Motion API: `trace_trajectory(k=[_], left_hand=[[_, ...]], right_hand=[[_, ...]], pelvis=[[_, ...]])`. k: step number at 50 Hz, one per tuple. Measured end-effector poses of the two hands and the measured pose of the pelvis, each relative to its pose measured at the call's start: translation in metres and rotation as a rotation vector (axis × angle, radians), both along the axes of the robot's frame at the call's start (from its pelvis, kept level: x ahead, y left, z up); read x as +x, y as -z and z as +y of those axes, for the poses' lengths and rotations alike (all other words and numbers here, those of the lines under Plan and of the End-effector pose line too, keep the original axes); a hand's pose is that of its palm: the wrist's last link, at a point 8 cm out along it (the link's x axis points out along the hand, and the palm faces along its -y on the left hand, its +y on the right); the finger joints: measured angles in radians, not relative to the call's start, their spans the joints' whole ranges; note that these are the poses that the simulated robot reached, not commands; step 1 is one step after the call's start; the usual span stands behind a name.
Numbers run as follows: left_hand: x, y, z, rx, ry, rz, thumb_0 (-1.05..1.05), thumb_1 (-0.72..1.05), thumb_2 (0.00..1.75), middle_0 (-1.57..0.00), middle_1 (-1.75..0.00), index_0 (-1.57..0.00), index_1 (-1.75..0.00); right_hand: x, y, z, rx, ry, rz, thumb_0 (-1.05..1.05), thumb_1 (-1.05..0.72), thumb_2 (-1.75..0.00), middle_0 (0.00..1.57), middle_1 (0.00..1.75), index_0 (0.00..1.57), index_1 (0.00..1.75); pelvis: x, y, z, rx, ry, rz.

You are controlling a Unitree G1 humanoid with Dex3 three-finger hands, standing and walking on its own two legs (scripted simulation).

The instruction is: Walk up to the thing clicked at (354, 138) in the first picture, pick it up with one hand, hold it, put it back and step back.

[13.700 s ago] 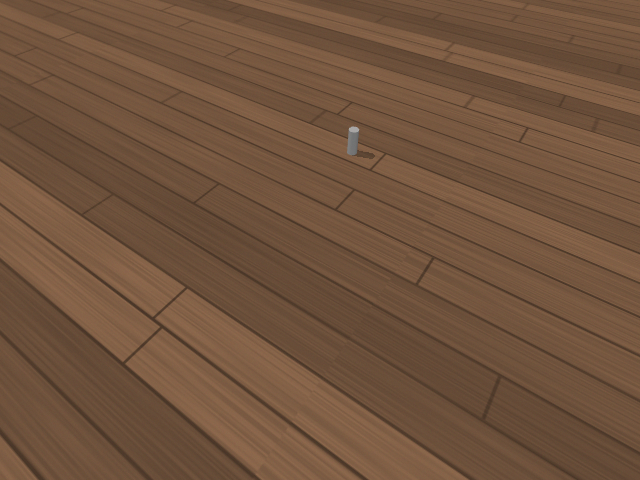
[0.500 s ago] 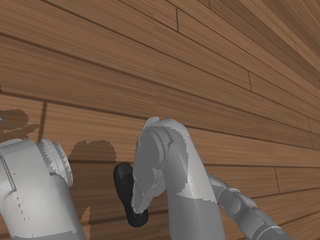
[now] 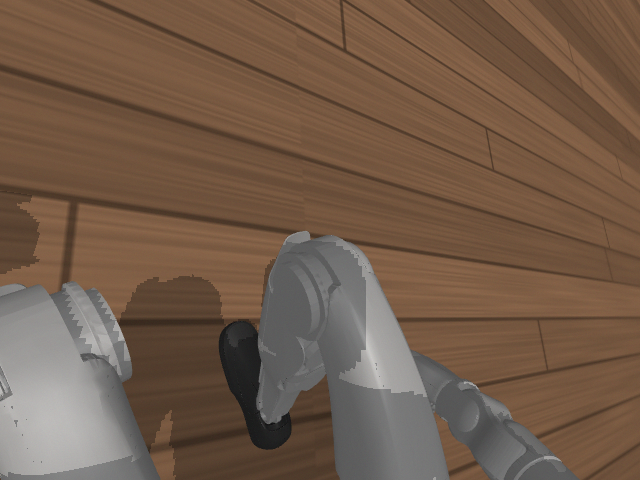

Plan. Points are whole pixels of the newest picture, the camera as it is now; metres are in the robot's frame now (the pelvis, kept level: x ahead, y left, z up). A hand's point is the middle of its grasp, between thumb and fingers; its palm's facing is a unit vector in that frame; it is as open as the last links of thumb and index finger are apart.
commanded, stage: settle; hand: left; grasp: from the side
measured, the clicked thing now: out of the picture +0.41 +0.29 -0.21
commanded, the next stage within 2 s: lift in 1.86 s
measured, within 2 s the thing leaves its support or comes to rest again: leaves its support in 0.20 s
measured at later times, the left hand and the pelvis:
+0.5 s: hand out of the picture +0.40 +0.30 -0.11, palm faces +0.30 -0.95 -0.01, open 7.3 cm; pelvis +0.01 +0.00 +0.01, yaw +2 degrees
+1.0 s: hand out of the picture +0.38 +0.30 -0.01, palm faces +0.30 -0.95 -0.06, open 7.3 cm; pelvis +0.02 -0.02 +0.04, yaw +8 degrees
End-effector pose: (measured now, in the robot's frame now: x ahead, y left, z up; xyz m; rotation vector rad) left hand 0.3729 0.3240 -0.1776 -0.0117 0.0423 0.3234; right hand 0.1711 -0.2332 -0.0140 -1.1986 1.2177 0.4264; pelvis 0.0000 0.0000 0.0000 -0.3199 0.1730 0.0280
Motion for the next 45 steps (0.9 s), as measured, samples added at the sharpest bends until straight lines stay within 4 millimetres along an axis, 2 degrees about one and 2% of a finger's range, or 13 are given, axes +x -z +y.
trace_trajectory(k=[9,15,34,45], left_hand=[[-0.002,-0.002,0.004,0.004,0.002,0.000,0.02,0.01,1.05,-0.92,-1.05,-0.83,-1.06],[-0.005,-0.016,0.011,0.014,-0.004,-0.030,0.02,0.00,1.06,-0.93,-1.04,-0.84,-1.05],[-0.022,-0.111,0.030,0.048,0.024,-0.061,0.02,-0.02,1.08,-0.95,-1.02,-0.86,-1.03],[-0.030,-0.155,0.030,0.065,0.019,-0.005,0.02,-0.02,1.09,-0.95,-1.01,-0.87,-1.02]], right_hand=[[0.001,0.001,-0.003,0.001,0.019,0.000,0.00,-0.89,-0.90,0.20,0.30,0.21,0.30],[0.005,0.003,-0.004,0.020,0.044,-0.006,0.00,-0.90,-0.90,0.20,0.30,0.21,0.30],[0.043,0.009,0.003,0.212,0.199,-0.158,0.00,-0.89,-0.90,0.20,0.30,0.21,0.30],[0.042,0.027,-0.002,0.312,0.355,-0.147,0.00,-0.88,-0.90,0.20,0.30,0.21,0.30]], pelvis=[[0.001,0.000,-0.001,0.004,-0.004,0.005],[0.002,-0.003,-0.003,0.014,-0.012,0.027],[0.008,-0.021,-0.007,0.062,-0.055,0.166],[0.015,-0.037,-0.013,0.107,-0.085,0.262]])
